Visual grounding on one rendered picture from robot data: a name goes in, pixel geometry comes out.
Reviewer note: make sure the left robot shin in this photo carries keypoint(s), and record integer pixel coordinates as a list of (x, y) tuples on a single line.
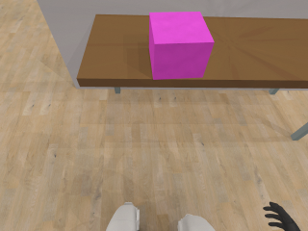
[(128, 203)]

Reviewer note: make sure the right robot hand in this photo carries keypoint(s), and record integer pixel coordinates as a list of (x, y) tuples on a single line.
[(287, 223)]

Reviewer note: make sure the table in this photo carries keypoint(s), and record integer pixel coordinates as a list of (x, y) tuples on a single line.
[(248, 53)]

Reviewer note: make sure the carton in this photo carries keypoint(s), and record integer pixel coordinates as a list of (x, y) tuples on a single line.
[(180, 45)]

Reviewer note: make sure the right robot thigh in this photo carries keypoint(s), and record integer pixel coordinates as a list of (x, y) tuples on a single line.
[(194, 223)]

